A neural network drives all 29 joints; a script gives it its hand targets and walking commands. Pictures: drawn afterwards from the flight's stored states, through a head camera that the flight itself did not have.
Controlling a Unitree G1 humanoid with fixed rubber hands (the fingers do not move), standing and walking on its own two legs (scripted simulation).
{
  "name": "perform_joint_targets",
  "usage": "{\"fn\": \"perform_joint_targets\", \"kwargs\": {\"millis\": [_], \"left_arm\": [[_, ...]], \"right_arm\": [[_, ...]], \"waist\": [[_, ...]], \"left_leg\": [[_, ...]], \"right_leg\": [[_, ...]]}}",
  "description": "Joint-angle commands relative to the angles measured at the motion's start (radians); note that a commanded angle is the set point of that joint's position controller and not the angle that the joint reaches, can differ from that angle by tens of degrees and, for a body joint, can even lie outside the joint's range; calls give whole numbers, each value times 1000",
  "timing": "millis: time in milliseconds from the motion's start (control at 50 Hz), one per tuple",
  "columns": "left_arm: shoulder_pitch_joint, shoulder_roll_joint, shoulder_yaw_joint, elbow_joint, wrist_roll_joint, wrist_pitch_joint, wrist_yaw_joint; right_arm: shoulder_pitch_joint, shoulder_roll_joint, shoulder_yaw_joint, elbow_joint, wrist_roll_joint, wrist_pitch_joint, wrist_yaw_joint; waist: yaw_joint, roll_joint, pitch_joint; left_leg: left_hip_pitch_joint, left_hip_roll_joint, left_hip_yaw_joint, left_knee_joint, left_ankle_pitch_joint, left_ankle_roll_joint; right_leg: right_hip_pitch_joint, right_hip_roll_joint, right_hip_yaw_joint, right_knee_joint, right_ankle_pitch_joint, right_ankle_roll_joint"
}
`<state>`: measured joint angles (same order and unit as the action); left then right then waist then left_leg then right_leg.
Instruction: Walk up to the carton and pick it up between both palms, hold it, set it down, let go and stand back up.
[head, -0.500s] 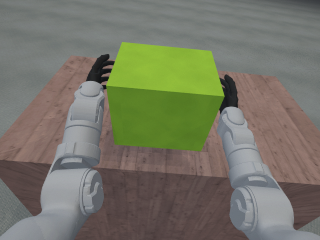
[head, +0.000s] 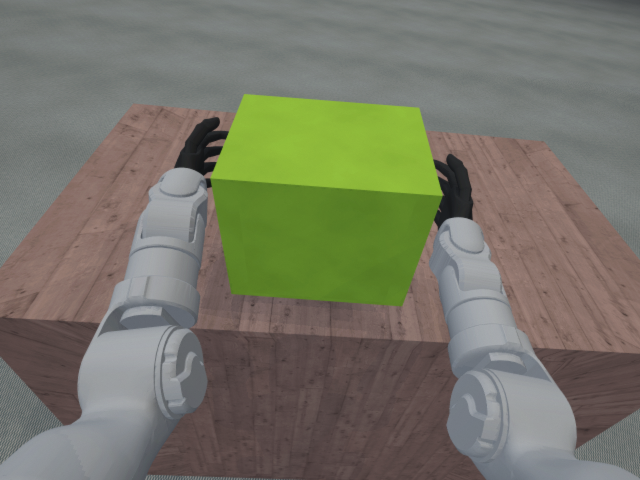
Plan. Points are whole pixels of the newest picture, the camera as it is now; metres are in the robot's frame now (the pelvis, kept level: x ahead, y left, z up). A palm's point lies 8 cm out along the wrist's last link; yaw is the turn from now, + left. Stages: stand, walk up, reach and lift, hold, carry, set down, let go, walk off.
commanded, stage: set down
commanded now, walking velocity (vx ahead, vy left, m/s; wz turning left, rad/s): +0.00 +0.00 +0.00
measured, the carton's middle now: (324, 201) +0.45 -0.05 +0.14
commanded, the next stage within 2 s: none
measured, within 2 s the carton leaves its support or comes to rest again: rests again in 1.60 s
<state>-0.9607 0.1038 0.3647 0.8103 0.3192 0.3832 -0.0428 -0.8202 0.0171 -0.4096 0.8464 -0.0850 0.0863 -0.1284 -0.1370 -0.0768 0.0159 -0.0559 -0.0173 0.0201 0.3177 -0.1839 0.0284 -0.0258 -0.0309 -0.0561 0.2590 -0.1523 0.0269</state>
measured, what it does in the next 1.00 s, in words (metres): stands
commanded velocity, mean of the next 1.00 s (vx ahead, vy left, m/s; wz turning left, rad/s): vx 0.00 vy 0.00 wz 0.00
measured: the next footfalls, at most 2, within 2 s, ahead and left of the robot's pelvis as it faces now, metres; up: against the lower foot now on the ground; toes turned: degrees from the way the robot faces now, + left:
none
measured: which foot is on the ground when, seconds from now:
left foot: down 0.00-1.00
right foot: down 0.00-1.00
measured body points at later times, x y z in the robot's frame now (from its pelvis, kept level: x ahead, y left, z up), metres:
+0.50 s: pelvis +0.02 +0.00 +0.00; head +0.02 +0.03 +0.45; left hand +0.49 +0.11 +0.17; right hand +0.41 -0.21 +0.15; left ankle +0.00 +0.09 -0.75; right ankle +0.00 -0.13 -0.75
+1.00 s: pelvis +0.03 +0.01 +0.00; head +0.05 +0.03 +0.45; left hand +0.51 +0.11 +0.14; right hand +0.42 -0.21 +0.12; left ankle +0.00 +0.09 -0.75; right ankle +0.00 -0.13 -0.75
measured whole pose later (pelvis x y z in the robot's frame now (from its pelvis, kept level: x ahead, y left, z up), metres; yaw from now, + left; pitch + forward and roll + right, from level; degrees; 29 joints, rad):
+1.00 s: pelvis +0.03 +0.01 +0.00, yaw -2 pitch +2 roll -1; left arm -1.04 0.15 0.39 1.07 0.29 0.20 -0.05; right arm -0.79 0.12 -0.59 0.76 -0.29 0.07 -0.11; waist -0.14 -0.04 -0.01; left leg -0.15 -0.01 0.05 0.34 -0.23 0.04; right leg -0.14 -0.04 -0.09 0.28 -0.17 0.04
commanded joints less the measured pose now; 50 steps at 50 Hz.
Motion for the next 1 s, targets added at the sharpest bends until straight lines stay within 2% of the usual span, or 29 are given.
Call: {"fn": "perform_joint_targets", "kwargs": {"millis": [0, 40, 100, 120, 160, 200, 260, 300, 340, 380, 420, 480, 540, 580, 600, 620, 640, 680, 700, 740, 760, 780, 820, 840, 860, 900, 920, 960, 980], "left_arm": [[-718, -520, -253, -47, -114, -134, -156], [-727, -507, -233, -34, -105, -147, -151], [-667, -481, -170, 62, -78, -147, -157], [-670, -469, -152, 81, -68, -148, -159], [-672, -456, -126, 82, -64, -151, -166], [-664, -454, -122, 113, -70, -162, -171], [-692, -462, -124, 101, -75, -178, -169], [-755, -476, -158, 53, -88, -211, -163], [-711, -461, -153, 69, -81, -205, -163], [-701, -468, -152, 82, -79, -208, -167], [-677, -457, -150, 67, -74, -203, -173], [-692, -457, -158, 61, -67, -204, -179], [-700, -458, -178, 41, -81, -209, -176], [-683, -457, -180, 69, -80, -205, -175], [-654, -447, -167, 53, -74, -204, -176], [-666, -456, -172, 55, -82, -215, -177], [-657, -450, -162, 54, -85, -223, -178], [-664, -421, -149, 68, -85, -231, -187], [-641, -419, -132, 102, -80, -225, -193], [-653, -448, -150, 102, -85, -236, -193], [-628, -463, -167, 70, -80, -237, -187], [-687, -438, -160, 87, -89, -243, -187], [-674, -436, -155, 115, -89, -247, -180], [-707, -416, -136, 106, -86, -256, -186], [-706, -427, -145, 140, -83, -262, -184], [-710, -461, -151, 143, -90, -270, -181], [-705, -458, -152, 139, -88, -274, -175], [-693, -442, -151, 159, -94, -272, -178], [-723, -435, -142, 149, -85, -268, -177]], "right_arm": [[-830, 403, 210, -181, -46, -96, 138], [-840, 412, 192, -174, -54, -96, 146], [-861, 407, 193, -198, -83, -97, 152], [-834, 404, 176, -161, -89, -80, 154], [-837, 414, 183, -182, -88, -79, 156], [-873, 431, 189, -227, -95, -79, 152], [-831, 439, 181, -195, -104, -76, 153], [-834, 460, 182, -196, -111, -94, 153], [-809, 452, 174, -175, -122, -81, 150], [-832, 455, 191, -212, -115, -94, 146], [-790, 447, 188, -195, -112, -81, 140], [-757, 463, 193, -185, -106, -75, 136], [-769, 448, 200, -194, -99, -86, 140], [-760, 442, 183, -191, -108, -83, 141], [-751, 450, 208, -201, -104, -82, 141], [-749, 471, 210, -210, -115, -88, 139], [-760, 488, 233, -231, -110, -90, 140], [-728, 504, 213, -216, -120, -78, 133], [-744, 496, 212, -245, -129, -73, 136], [-761, 497, 216, -257, -140, -80, 140], [-756, 508, 239, -273, -128, -91, 138], [-741, 496, 205, -233, -131, -77, 139], [-745, 490, 191, -241, -145, -82, 146], [-736, 499, 200, -219, -156, -72, 148], [-754, 504, 173, -239, -181, -86, 153], [-764, 500, 157, -240, -193, -93, 154], [-753, 495, 147, -215, -195, -90, 158], [-732, 483, 132, -207, -197, -92, 157], [-715, 469, 109, -155, -202, -74, 157]], "waist": [[-35, 120, -445], [-12, 136, -478], [13, 74, -469], [11, 92, -429], [24, 60, -460], [22, 33, -508], [11, 54, -514], [4, 96, -595], [-9, 89, -558], [-5, 76, -578], [-15, 104, -548], [-21, 124, -544], [-23, 129, -596], [-30, 159, -571], [-10, 124, -579], [-15, 121, -601], [7, 98, -624], [-3, 89, -585], [5, 90, -554], [4, 102, -598], [-3, 104, -632], [-10, 124, -610], [-7, 132, -621], [3, 97, -593], [-7, 94, -636], [-18, 111, -641], [-12, 144, -614], [-18, 146, -597], [-20, 169, -576]], "left_leg": [[150, -8, 32, -8, 234, -98], [128, -12, 47, -16, 218, -96], [67, -15, 55, -43, 133, -64], [48, -18, 52, -53, 117, -67], [47, -17, 58, -44, 164, -60], [30, -20, 58, -45, 176, -51], [66, -18, 51, -20, 231, -58], [101, -13, 45, 1, 309, -77], [126, -12, 48, 9, 338, -81], [140, -7, 42, 26, 402, -82], [137, -12, 47, 28, 417, -87], [134, -15, 48, 41, 431, -89], [183, 0, 34, 58, 515, -100], [172, -1, 30, 68, 523, -107], [177, -1, 36, 66, 522, -98], [148, -1, 38, 62, 516, -98], [106, -8, 48, 65, 505, -91], [50, -19, 59, 48, 441, -79], [17, -16, 52, 34, 404, -73], [28, -7, 43, 31, 435, -85], [67, -9, 43, 52, 478, -89], [78, -3, 35, 46, 467, -89], [102, 3, 39, 56, 472, -93], [75, 3, 43, 39, 425, -81], [61, 4, 38, 34, 428, -82], [59, 12, 32, 39, 453, -95], [96, 20, 28, 57, 524, -104], [152, 25, 25, 81, 573, -104], [158, 28, 30, 77, 559, -109]], "right_leg": [[70, 57, -66, 21, 228, 14], [80, 56, -66, 28, 227, 20], [122, 53, -56, 28, 222, 24], [132, 48, -54, 27, 201, 29], [161, 52, -49, 49, 266, 35], [190, 54, -45, 59, 324, 45], [163, 51, -47, 61, 338, 41], [143, 50, -47, 71, 389, 41], [136, 56, -56, 73, 396, 43], [149, 55, -56, 79, 454, 43], [151, 52, -54, 84, 496, 50], [155, 46, -50, 88, 520, 51], [120, 56, -61, 89, 524, 46], [100, 53, -62, 85, 495, 44], [133, 55, -60, 91, 535, 47], [143, 52, -54, 97, 569, 50], [192, 46, -42, 116, 634, 59], [231, 37, -33, 131, 665, 70], [241, 37, -33, 135, 650, 74], [229, 41, -43, 130, 614, 62], [217, 48, -46, 135, 668, 63], [182, 46, -47, 120, 593, 59], [127, 51, -53, 107, 555, 50], [165, 47, -52, 114, 547, 52], [164, 45, -55, 117, 548, 54], [159, 55, -64, 114, 511, 46], [115, 57, -65, 112, 495, 40], [54, 58, -68, 95, 487, 40], [25, 60, -72, 89, 446, 33]]}}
